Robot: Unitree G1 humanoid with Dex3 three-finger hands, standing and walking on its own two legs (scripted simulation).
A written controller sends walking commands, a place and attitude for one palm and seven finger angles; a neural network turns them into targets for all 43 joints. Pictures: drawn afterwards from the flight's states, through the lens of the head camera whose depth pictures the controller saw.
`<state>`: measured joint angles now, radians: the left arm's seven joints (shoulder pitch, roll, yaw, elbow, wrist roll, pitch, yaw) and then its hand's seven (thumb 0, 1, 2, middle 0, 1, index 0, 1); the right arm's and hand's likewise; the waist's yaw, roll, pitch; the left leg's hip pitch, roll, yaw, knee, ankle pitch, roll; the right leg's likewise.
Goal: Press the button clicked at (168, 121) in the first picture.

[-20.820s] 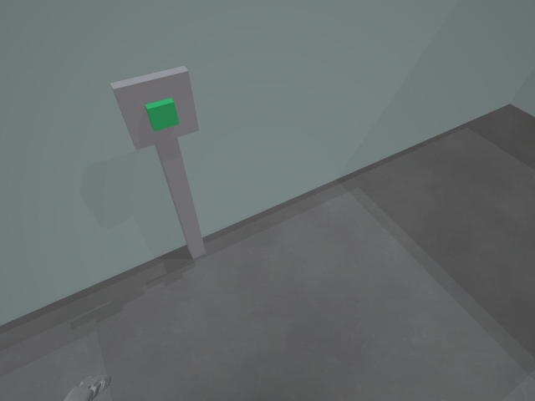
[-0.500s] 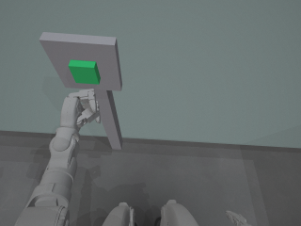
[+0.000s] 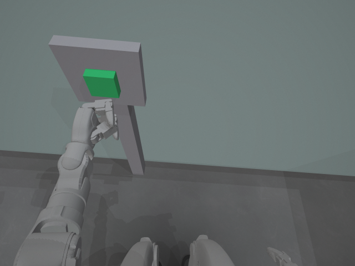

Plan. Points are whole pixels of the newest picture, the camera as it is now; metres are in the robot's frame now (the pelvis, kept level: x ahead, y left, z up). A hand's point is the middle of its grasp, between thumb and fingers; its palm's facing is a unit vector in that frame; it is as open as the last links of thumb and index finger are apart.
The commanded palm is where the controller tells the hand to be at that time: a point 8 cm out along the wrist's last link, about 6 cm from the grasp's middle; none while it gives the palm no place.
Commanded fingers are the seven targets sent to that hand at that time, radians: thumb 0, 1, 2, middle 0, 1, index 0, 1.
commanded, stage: press the button with the knuckle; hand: left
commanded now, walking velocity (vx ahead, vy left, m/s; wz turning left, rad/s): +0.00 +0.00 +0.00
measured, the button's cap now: (103, 82) +0.51 +0.17 +0.07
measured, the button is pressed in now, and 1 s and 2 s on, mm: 0 13 0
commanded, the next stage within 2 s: hold the button down briefly in 0.92 s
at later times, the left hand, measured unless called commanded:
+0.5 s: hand (116, 112) +0.45 +0.14 +0.04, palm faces -0.07 -1.00 -0.02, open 3.1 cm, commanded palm +0.43 +0.19 +0.04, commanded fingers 0.00 0.90 0.90 -1.30 -1.50 -1.30 -1.50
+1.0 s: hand (117, 107) +0.47 +0.14 +0.04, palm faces -0.06 -1.00 -0.04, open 2.8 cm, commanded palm +0.47 +0.19 +0.04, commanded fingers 0.00 0.90 0.90 -1.30 -1.50 -1.30 -1.50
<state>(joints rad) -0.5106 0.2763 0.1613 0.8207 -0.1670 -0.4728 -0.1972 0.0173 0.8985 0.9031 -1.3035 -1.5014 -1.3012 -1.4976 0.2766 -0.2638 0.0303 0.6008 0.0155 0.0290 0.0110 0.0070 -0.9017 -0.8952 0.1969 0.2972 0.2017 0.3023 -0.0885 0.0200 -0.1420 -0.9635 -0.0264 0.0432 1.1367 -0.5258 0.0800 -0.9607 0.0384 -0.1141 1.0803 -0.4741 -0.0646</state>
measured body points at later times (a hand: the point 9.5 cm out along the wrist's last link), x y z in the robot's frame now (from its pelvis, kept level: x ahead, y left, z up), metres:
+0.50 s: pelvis +0.00 +0.00 +0.00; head +0.11 +0.01 +0.44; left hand +0.45 +0.20 +0.04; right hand +0.06 -0.26 -0.12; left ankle +0.01 +0.07 -0.65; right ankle +0.02 -0.09 -0.65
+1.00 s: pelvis -0.02 +0.00 -0.01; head +0.11 +0.02 +0.42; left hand +0.47 +0.20 +0.04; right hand +0.02 -0.27 -0.13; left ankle +0.01 +0.07 -0.65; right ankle +0.02 -0.09 -0.65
